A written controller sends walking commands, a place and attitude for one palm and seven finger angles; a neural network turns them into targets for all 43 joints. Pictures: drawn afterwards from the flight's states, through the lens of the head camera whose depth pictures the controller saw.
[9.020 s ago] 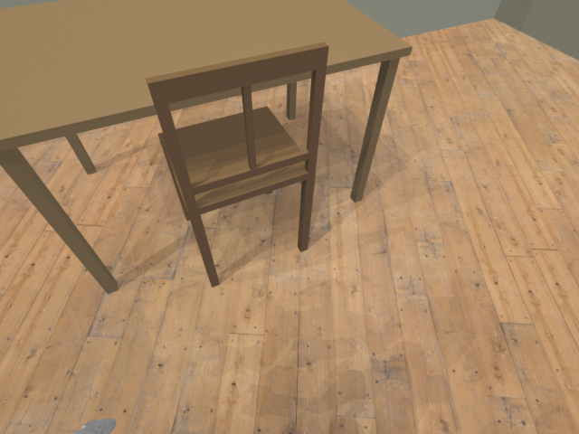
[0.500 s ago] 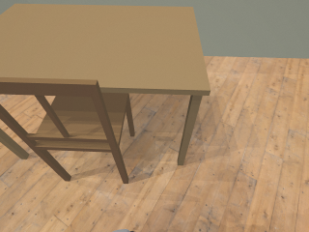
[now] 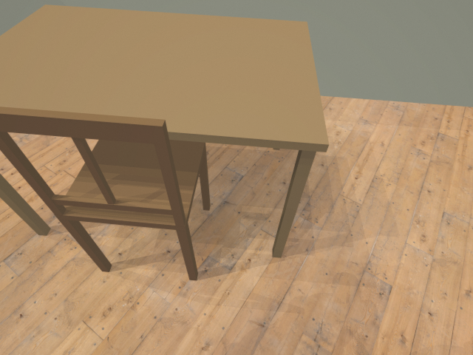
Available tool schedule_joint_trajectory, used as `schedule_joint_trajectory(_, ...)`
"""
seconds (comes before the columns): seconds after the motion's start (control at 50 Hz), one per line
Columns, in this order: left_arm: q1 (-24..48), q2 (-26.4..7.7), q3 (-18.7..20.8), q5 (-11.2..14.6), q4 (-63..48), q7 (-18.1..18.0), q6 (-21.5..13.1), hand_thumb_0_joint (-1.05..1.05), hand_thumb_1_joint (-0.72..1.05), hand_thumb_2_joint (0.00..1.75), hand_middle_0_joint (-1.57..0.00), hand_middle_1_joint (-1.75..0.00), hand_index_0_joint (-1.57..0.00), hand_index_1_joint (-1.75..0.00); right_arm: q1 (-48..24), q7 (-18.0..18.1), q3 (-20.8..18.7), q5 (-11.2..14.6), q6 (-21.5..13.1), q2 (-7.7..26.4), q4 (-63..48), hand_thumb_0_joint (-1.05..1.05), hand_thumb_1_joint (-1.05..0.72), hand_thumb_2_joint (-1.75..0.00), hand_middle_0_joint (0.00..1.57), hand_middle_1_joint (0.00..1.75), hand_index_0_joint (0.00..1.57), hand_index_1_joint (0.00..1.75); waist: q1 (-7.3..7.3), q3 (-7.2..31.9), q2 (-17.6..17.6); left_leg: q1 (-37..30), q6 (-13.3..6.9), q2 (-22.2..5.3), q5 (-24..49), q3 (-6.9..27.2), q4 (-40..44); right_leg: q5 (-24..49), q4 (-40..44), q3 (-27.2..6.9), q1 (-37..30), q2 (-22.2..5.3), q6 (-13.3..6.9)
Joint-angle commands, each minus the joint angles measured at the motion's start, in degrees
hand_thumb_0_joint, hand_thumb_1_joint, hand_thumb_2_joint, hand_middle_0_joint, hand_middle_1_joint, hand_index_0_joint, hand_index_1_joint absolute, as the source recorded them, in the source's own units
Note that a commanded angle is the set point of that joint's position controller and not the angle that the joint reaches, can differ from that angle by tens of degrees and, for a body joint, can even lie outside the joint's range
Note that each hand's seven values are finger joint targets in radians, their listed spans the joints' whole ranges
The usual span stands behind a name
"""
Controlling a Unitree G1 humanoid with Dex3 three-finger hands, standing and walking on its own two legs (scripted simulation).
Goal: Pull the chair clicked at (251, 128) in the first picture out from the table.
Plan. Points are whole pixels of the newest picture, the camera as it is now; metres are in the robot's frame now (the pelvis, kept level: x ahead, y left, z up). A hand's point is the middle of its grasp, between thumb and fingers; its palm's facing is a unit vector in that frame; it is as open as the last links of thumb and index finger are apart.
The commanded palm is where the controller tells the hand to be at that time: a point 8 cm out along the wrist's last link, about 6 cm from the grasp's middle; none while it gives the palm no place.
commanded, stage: come to a stop and stand still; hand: left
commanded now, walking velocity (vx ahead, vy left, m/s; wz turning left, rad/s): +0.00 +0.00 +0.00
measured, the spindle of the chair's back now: (96, 172) +0.53 +0.41 -0.10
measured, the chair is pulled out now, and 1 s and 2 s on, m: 0.00 0.00 0.00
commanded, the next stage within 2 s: look again from close up in 0.30 s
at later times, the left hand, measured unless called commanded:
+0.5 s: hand out of the picture +0.00 +0.19 -0.18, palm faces +0.00 -0.98 -0.20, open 7.4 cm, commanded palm none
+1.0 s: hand out of the picture +0.03 +0.17 -0.17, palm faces +0.00 -0.97 -0.23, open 7.3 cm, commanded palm none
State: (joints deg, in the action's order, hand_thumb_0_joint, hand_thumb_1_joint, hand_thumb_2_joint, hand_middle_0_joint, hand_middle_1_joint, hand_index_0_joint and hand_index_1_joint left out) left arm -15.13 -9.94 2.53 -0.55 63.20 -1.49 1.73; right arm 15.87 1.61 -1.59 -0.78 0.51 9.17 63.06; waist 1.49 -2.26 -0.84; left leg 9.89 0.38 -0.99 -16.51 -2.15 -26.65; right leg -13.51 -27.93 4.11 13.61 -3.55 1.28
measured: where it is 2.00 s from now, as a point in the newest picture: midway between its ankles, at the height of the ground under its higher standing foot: outside the picture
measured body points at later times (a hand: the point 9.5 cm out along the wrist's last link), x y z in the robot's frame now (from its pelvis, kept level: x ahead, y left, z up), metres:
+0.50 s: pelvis +0.00 +0.02 +0.00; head +0.02 +0.02 +0.45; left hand +0.00 +0.24 -0.16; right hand -0.01 -0.20 -0.16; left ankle -0.02 +0.12 -0.74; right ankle +0.01 -0.13 -0.74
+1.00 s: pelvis +0.01 -0.01 +0.00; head +0.02 -0.03 +0.45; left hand +0.04 +0.22 -0.15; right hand +0.01 -0.23 -0.17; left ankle -0.02 +0.12 -0.74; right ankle +0.01 -0.13 -0.74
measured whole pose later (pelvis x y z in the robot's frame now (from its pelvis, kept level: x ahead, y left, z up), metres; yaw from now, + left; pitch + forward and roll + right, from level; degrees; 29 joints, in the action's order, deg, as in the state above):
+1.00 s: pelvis +0.01 -0.01 +0.00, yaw -1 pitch -1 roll +1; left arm -13.8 -8.8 0.1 -0.6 63.4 -1.5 -0.8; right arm 15.8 1.4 0.4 -0.9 -1.2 9.6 62.8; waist -0.1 -2.3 1.9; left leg 7.6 1.2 -1.6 -17.0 -3.4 -25.5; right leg -15.4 -29.3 3.0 13.0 -2.8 0.3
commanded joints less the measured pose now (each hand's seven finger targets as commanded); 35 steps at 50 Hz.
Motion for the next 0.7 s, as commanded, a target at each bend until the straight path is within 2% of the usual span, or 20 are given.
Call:
schedule_joint_trajectory(0.0, -1.2, -4.3, -0.3, -0.2, -0.5, -0.1, -1.5, 0.00, 0.90, 0.90, -0.20, -0.30, -0.20, -0.30, 1.2, 0.7, -0.2, 0.3, -1.4, 5.8, -1.3, 0.00, -0.90, -0.90, 0.20, 0.30, 0.20, 0.30, -0.12, 0.4, 5.2, 1.9, -1.9, -7.0, 13.1, 5.2, 8.4, 6.0, 4.7, -2.5, -4.1, -2.5, -0.5)
schedule_joint_trajectory(0.06, -1.6, -4.6, -0.6, -0.2, 0.6, -0.2, -1.5, 0.00, 0.90, 0.90, -0.20, -0.30, -0.20, -0.30, 1.9, 0.7, 0.0, 0.5, -1.5, 5.1, -0.3, 0.00, -0.90, -0.90, 0.20, 0.30, 0.20, 0.30, -0.54, -1.1, 2.1, 1.6, -1.3, -6.2, 10.2, 4.6, 8.5, 6.4, 6.5, -3.2, -3.5, -3.0, -0.7)
schedule_joint_trajectory(0.14, -2.0, -3.8, -1.0, -0.2, 1.2, -0.2, -1.4, 0.00, 0.90, 0.90, -0.20, -0.30, -0.20, -0.30, 2.1, 0.7, 0.2, 0.3, -1.6, 4.9, 0.0, 0.00, -0.90, -0.90, 0.20, 0.30, 0.20, 0.30, -0.74, -2.9, 2.3, 2.5, -1.3, -5.9, 6.9, 4.9, 10.5, 5.2, 6.9, -3.1, -2.8, -3.0, -0.4)
schedule_joint_trajectory(0.2, -2.4, -3.9, -1.0, -0.3, 1.4, -0.3, -1.5, 0.00, 0.90, 0.90, -0.20, -0.30, -0.20, -0.30, 2.4, 0.7, 0.3, 0.3, -1.8, 4.9, 0.2, 0.00, -0.90, -0.90, 0.20, 0.30, 0.20, 0.30, -0.67, -2.5, 2.8, 2.2, -1.2, -5.9, 7.7, 4.7, 10.7, 5.9, 7.0, -3.1, -3.5, -3.2, -0.3)
schedule_joint_trajectory(0.26, -2.7, -4.0, -1.1, -0.2, 1.3, -0.4, -1.7, 0.00, 0.90, 0.90, -0.20, -0.30, -0.20, -0.30, 3.1, 0.7, 0.3, 0.4, -2.0, 4.8, 0.3, 0.00, -0.90, -0.90, 0.20, 0.30, 0.20, 0.30, -0.81, -1.2, 2.1, 0.8, -1.2, -5.7, 9.8, 4.4, 9.9, 7.0, 7.0, -3.2, -4.1, -3.2, -0.3)
schedule_joint_trajectory(0.36, -3.1, -3.8, -1.2, -0.2, 1.4, -0.5, -2.0, 0.00, 0.90, 0.90, -0.20, -0.30, -0.20, -0.30, 3.8, 0.7, 0.3, 0.5, -2.2, 4.3, 0.9, 0.00, -0.90, -0.90, 0.20, 0.30, 0.20, 0.30, -0.89, -1.2, 1.5, 0.3, -1.1, -5.6, 11.5, 3.6, 9.2, 8.2, 7.2, -3.2, -4.3, -3.4, -0.4)
schedule_joint_trajectory(0.38, -5.9, -4.8, -2.2, -0.7, 2.6, -2.9, -3.2, 0.00, 0.90, 0.90, -0.20, -0.30, -0.20, -0.30, -0.4, -0.2, 0.5, 0.9, -2.8, 7.0, -3.3, 0.00, -0.90, -0.90, 0.20, 0.30, 0.20, 0.30, -0.09, -2.9, 2.8, 4.6, -0.2, -6.4, 19.2, 1.8, -0.6, 17.6, 4.3, -5.8, -2.5, -5.1, -1.8)
schedule_joint_trajectory(0.4, -4.5, -6.4, -1.8, -0.4, 0.0, -2.2, -3.6, 0.00, 0.90, 0.90, -0.20, -0.30, -0.20, -0.30, 2.6, -0.4, 0.7, 0.1, -2.5, 4.5, -4.3, 0.00, -0.90, -0.90, 0.20, 0.30, 0.20, 0.30, -1.67, 0.1, 5.8, 5.1, -0.3, -3.6, 7.0, 2.6, 2.2, 6.9, 3.2, -5.5, -3.7, -5.3, -3.0)
schedule_joint_trajectory(0.42, -3.8, -6.0, -2.1, -0.4, -0.6, -1.7, -3.5, 0.00, 0.90, 0.90, -0.20, -0.30, -0.20, -0.30, 4.0, -0.7, 0.9, 0.0, -2.7, 4.5, -4.5, 0.00, -0.90, -0.90, 0.20, 0.30, 0.20, 0.30, -1.60, -0.2, 5.5, 6.6, -0.8, -4.4, 4.6, 3.8, 3.8, -0.5, 2.0, -4.5, -2.0, -3.6, -3.2)
schedule_joint_trajectory(0.46, -3.8, -5.2, -2.1, -0.5, -1.6, -1.0, -3.3, 0.00, 0.90, 0.90, -0.20, -0.30, -0.20, -0.30, 4.7, -0.6, 1.0, -0.2, -3.1, 5.1, -5.6, 0.00, -0.90, -0.90, 0.20, 0.30, 0.20, 0.30, -1.26, 1.5, 8.8, 6.6, -2.2, -5.8, 6.7, 5.6, 5.6, -0.7, -0.3, -2.5, -2.6, -1.9, -2.9)
schedule_joint_trajectory(0.54, -3.5, -4.0, -2.4, -0.2, -1.4, -0.7, -3.4, 0.00, 0.90, 0.90, -0.20, -0.30, -0.20, -0.30, 5.5, -0.1, 1.0, 0.1, -3.1, 5.4, -5.7, 0.00, -0.90, -0.90, 0.20, 0.30, 0.20, 0.30, -1.57, 0.5, 0.8, 4.2, -2.7, -5.4, 11.6, 4.7, 4.3, 4.5, 0.6, -2.9, -2.2, -2.3, -2.7)
schedule_joint_trajectory(0.58, -2.9, -4.1, -2.3, -0.2, -1.4, -0.6, -3.1, 0.00, 0.90, 0.90, -0.20, -0.30, -0.20, -0.30, 5.5, 0.0, 1.1, 0.0, -2.9, 5.7, -5.3, 0.00, -0.90, -0.90, 0.20, 0.30, 0.20, 0.30, -1.53, -2.3, 2.2, 4.8, -2.6, -5.4, 11.5, 4.3, 5.4, 3.9, 0.6, -2.9, -1.3, -2.2, -2.5)
schedule_joint_trajectory(0.68, -2.8, -5.0, -1.9, -0.1, -1.3, -0.5, -3.1, 0.00, 0.90, 0.90, -0.20, -0.30, -0.20, -0.30, 5.1, -0.1, 1.3, 0.0, -2.8, 5.6, -4.0, 0.00, -0.90, -0.90, 0.20, 0.30, 0.20, 0.30, -1.46, -2.1, 0.3, 3.3, -2.3, -4.8, 9.6, 3.3, 5.9, 5.5, 1.8, -3.7, -1.7, -2.6, -2.4)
